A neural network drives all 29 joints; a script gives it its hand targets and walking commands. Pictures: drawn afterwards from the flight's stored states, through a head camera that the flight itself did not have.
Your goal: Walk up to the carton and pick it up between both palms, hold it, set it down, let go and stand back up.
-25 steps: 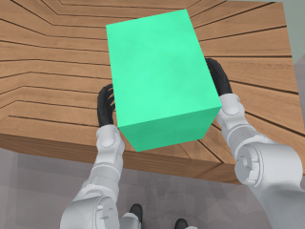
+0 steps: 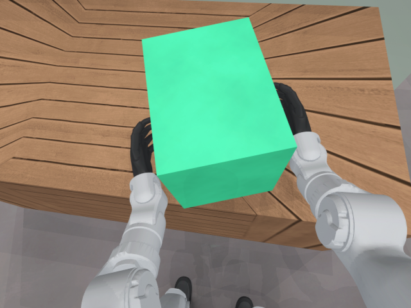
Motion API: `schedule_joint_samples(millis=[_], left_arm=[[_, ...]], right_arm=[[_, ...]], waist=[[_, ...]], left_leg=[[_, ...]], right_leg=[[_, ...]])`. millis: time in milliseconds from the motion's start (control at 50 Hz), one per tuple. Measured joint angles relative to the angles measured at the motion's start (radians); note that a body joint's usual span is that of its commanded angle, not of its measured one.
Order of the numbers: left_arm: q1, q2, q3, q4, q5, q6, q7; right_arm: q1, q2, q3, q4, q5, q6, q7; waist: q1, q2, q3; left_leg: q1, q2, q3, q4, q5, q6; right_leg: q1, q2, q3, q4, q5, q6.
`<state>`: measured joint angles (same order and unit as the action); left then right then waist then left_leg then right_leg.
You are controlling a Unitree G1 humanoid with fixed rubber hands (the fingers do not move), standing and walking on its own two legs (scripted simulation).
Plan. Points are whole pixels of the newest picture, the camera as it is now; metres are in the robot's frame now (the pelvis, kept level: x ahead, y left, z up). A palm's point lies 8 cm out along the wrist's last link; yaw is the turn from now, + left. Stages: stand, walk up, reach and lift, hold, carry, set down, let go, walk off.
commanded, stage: reach and lift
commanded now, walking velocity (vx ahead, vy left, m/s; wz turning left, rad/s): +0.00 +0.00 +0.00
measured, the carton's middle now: (213, 122) +0.49 +0.07 -0.04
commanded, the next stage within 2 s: none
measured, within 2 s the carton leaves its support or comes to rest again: leaves its support in 0.28 s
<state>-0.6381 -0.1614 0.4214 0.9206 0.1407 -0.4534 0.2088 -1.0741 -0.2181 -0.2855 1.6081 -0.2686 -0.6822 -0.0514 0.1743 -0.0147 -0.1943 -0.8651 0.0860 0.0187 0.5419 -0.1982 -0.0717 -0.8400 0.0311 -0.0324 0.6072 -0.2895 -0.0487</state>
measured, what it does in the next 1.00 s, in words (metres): shifts its weight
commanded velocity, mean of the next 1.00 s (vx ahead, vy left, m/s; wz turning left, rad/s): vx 0.00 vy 0.00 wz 0.00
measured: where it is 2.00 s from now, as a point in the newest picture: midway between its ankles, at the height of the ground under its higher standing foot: outside the picture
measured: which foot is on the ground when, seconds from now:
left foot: down 0.00-1.00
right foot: down 0.00-1.00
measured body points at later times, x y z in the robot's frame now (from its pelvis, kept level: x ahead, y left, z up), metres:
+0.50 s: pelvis -0.02 +0.00 +0.00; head +0.12 +0.00 +0.43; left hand +0.35 +0.19 -0.02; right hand +0.46 -0.09 +0.02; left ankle +0.00 +0.17 -0.71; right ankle -0.03 -0.08 -0.71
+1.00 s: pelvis -0.06 +0.01 +0.00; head +0.02 +0.00 +0.44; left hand +0.32 +0.19 +0.01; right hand +0.41 -0.10 +0.07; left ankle +0.00 +0.17 -0.71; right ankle -0.04 -0.08 -0.71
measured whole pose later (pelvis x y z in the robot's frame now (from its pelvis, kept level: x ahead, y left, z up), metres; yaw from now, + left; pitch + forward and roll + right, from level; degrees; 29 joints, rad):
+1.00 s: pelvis -0.06 +0.01 +0.00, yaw +0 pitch +25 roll +0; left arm -0.59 -0.10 0.42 0.92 0.12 -0.28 0.18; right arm -1.01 -0.12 -0.22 1.41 -0.20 -0.37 -0.07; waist 0.09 -0.01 -0.30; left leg -0.87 0.08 0.01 0.54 -0.11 -0.06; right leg -0.84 0.03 -0.03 0.61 -0.20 -0.04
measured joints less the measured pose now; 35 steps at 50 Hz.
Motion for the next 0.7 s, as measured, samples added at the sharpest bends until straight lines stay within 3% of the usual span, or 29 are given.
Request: schedule_joint_samples(millis=[440,700], left_arm=[[0.049,0.001,0.000,0.000,0.000,0.003,-0.002],[0.070,0.011,0.000,0.001,-0.004,0.059,-0.007]], right_arm=[[0.018,0.022,0.029,0.014,0.006,0.009,-0.011],[0.033,0.045,0.069,-0.004,0.051,0.083,-0.014]], waist=[[-0.029,0.000,-0.029],[-0.046,0.000,-0.047]], left_leg=[[-0.001,-0.001,-0.004,0.000,0.017,0.002],[-0.001,-0.001,-0.005,0.000,0.051,0.004]], right_leg=[[0.000,0.000,-0.002,0.000,0.023,0.007],[0.000,0.000,-0.001,0.000,0.048,0.009]])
